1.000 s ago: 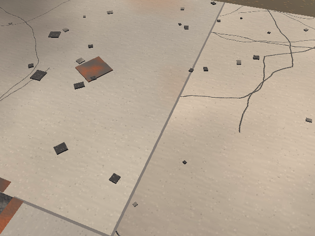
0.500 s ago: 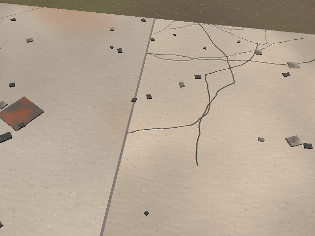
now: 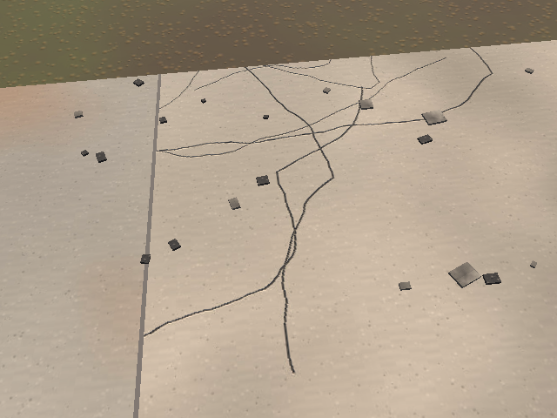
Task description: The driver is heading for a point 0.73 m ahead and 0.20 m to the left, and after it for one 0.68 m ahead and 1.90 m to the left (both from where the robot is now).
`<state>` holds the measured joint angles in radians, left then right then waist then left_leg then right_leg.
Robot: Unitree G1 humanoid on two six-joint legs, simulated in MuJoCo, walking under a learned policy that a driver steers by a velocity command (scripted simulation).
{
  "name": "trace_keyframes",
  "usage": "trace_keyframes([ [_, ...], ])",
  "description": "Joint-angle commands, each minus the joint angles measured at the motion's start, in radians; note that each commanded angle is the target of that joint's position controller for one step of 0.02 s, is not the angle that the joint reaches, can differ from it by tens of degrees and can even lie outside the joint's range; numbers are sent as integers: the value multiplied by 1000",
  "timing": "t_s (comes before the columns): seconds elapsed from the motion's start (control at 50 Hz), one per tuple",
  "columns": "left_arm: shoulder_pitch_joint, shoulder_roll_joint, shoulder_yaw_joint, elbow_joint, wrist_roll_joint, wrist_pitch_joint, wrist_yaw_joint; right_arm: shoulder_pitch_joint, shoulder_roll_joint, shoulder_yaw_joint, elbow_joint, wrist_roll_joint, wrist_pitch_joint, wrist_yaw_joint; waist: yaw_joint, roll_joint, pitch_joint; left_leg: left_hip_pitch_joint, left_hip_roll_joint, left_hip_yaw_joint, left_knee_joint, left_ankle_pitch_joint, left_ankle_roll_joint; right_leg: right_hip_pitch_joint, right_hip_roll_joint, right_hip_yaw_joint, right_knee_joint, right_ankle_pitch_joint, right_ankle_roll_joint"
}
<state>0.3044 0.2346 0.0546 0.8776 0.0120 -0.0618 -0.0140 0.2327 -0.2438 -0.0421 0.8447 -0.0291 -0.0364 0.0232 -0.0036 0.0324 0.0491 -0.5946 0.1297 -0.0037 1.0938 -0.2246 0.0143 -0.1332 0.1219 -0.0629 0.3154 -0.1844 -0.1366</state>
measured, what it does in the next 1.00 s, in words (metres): walks ahead, turning left: left foot, then right foot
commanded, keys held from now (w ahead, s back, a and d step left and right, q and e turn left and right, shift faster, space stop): w+q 0.74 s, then w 0.16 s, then w+q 0.10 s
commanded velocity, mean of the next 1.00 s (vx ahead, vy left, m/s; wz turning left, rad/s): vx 0.50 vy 0.00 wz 0.42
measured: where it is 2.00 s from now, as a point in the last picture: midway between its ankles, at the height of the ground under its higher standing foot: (148, 257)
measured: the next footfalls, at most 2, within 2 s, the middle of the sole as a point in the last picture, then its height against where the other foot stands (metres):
left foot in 0.34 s outside the picture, level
right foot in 0.84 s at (279, 340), level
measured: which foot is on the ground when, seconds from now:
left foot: up 0.00-0.32, down 0.34-0.84, up 0.86-1.00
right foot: down 0.00-0.32, up 0.34-0.82, down 0.84-1.00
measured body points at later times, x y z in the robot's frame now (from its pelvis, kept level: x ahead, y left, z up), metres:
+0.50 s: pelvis +0.28 +0.06 -0.01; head +0.30 +0.07 +0.44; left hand +0.31 +0.33 -0.14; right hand +0.40 -0.19 -0.14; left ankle +0.29 +0.10 -0.74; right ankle +0.26 -0.09 -0.65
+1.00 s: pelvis +0.57 +0.10 +0.00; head +0.59 +0.09 +0.44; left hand +0.54 +0.38 -0.11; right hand +0.73 -0.13 -0.14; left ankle +0.43 +0.15 -0.66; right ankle +0.64 +0.04 -0.74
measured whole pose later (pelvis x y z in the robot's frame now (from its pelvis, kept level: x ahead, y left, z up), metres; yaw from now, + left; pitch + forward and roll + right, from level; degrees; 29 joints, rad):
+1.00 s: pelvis +0.57 +0.10 +0.00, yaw +29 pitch +0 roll +0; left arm 0.22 0.26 0.03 0.80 0.03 -0.07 0.00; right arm 0.33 -0.29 -0.06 0.87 -0.03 -0.04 0.02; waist -0.03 0.04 0.04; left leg -0.37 -0.06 -0.07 1.13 -0.34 0.08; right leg -0.28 0.03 -0.06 0.45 -0.18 -0.05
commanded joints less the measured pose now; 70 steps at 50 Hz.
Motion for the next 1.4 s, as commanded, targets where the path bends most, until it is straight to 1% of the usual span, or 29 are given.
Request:
trace_keyframes([
  [0.02,65,118,23,-21,0,-29,4,27,-65,-18,-17,8,15,8,8,-68,4,-76,-3,-10,-46,117,7,43,-279,131,-176,395,-21],
  [0.1,93,99,8,2,2,-37,13,-71,-54,-15,-37,13,7,12,31,-83,36,-122,-61,-29,-208,237,22,108,-277,44,-191,429,20],
  [0.22,160,91,-10,62,8,-37,43,-206,-22,9,-85,2,-1,25,60,-78,69,-79,-110,106,-446,225,64,254,-315,-51,-145,690,37],
  [0.26,152,122,-8,73,11,-34,55,-166,-34,5,-80,3,-1,21,29,-107,28,19,-167,156,-478,132,102,297,-329,-81,-31,994,51],
  [0.3,125,158,0,73,17,-21,67,-20,-67,-10,-41,1,-2,12,-41,-140,-51,169,-222,173,-491,29,151,304,-348,-99,190,1194,57],
  [0.32,106,174,5,65,19,-15,66,105,-100,-26,-4,-4,-8,8,-96,-140,-116,317,-236,144,-537,14,184,247,-350,-102,372,1126,55],
  [0.34,54,183,5,38,11,-16,59,252,-149,-49,33,-19,-12,-1,-186,-90,-185,544,-168,25,-620,15,243,70,-318,-123,648,867,58],
  [0.36,106,78,-15,-14,2,-27,37,278,-264,-83,32,-21,-5,-15,-121,145,-270,852,131,-416,-613,85,385,-325,-145,-121,1037,-28,95],
  [0.38,50,114,-7,-47,6,-37,26,244,-256,-84,29,18,2,-8,-114,104,-315,929,211,-761,-757,60,480,-565,-45,79,1206,-339,97],
  [0.4,-30,121,-10,-74,9,-52,18,175,-223,-78,25,31,5,-12,-92,10,-153,791,184,-602,-808,22,427,-639,-134,142,1140,-216,86],
  [0.42,-44,130,-9,-82,2,-62,13,120,-163,-64,17,28,7,-13,-53,-49,-70,646,153,-509,-847,68,378,-597,-168,124,1050,-144,91],
  [0.46,-19,112,-12,-77,24,-33,13,60,-110,-45,10,29,-2,-19,23,-87,2,451,55,-356,-880,229,308,-482,-211,114,915,-123,125],
  [0.54,-58,83,-20,-113,38,19,3,94,-163,-54,15,31,-31,-16,36,-23,-9,360,-34,-245,-898,381,279,-442,-219,64,742,-47,179],
  [0.72,-379,94,-34,-236,19,10,-7,252,-179,-62,22,18,-16,-27,-97,39,-10,583,-40,-316,-807,472,211,-535,-159,60,353,158,181],
  [0.78,-334,122,-30,-237,16,-5,-7,211,-196,-65,4,11,-20,-40,-57,53,-19,599,-5,-346,-758,520,179,-401,-140,76,238,121,141],
  [0.82,-144,162,-11,-175,17,-18,5,169,-207,-64,-1,11,-31,-36,27,39,-90,567,-29,-318,-598,700,141,-142,-94,53,179,65,95],
  [0.84,-7,189,2,-140,25,-30,17,167,-191,-57,2,16,-38,-28,95,-8,-170,504,-86,-266,-408,648,120,51,-137,83,140,72,63],
  [0.86,151,259,16,-134,46,-35,33,200,-113,-35,-25,20,-46,-23,135,-126,-318,374,-144,-195,-123,309,102,265,-382,351,126,-104,13],
  [0.88,131,339,42,-112,48,-19,28,365,-65,-28,-22,47,-42,-19,37,-383,-364,84,-301,-107,115,-323,68,405,-564,836,-26,-160,-126],
  [0.9,51,234,28,-128,22,-9,17,310,-143,-33,10,8,-29,-29,25,-175,-226,-12,-211,-142,183,-254,81,289,-527,832,-51,-315,-115],
  [0.92,-29,156,11,-144,13,-10,13,206,-148,-35,-4,5,-27,-20,25,-69,-106,-6,-175,-136,154,-152,77,154,-478,643,-64,-284,-88],
  [0.94,-61,124,3,-139,20,-13,10,157,-131,-30,-17,7,-26,-14,16,-43,-58,12,-146,-125,110,-103,71,75,-430,512,-85,-150,-61],
  [0.98,-42,111,-3,-110,17,-26,15,141,-119,-27,-21,-6,-7,0,-3,-113,-37,54,-113,-106,51,-77,56,10,-364,338,-115,32,-21],
  [1.06,25,123,3,-69,1,-54,9,72,-92,-20,-50,-7,15,18,-5,-121,-31,-26,-93,-81,25,-12,39,31,-366,198,-160,200,-30],
  [1.18,74,119,3,-31,4,-48,11,-138,-50,3,-125,-1,10,39,27,-115,17,-81,-75,-3,-234,193,20,55,-326,1,-183,322,-7],
  [1.28,135,148,10,7,5,-38,25,-265,-49,14,-179,-7,9,51,55,-108,45,-23,-88,85,-440,175,66,156,-369,-71,-138,430,9],
  [1.36,133,195,20,22,12,-8,38,-141,-86,-6,-154,-17,8,37,-12,-130,-53,182,-200,149,-509,-10,149,240,-385,-142,171,911,32],
  [1.38,126,202,20,17,9,1,40,-4,-110,-23,-112,-23,1,30,-72,-109,-132,363,-232,141,-572,5,180,177,-374,-165,369,875,46],
  [1.4,121,187,15,-11,10,1,38,167,-182,-53,-65,-34,-2,13,-143,-28,-237,622,-124,-29,-612,-67,234,-20,-350,-171,655,603,75],
])
Velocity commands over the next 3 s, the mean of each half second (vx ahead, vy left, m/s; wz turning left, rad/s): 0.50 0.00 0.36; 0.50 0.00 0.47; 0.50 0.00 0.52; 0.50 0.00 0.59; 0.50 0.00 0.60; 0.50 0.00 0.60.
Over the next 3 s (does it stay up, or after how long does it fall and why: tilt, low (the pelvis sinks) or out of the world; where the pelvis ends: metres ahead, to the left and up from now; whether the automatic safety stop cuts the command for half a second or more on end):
stays up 1.07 1.00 -0.02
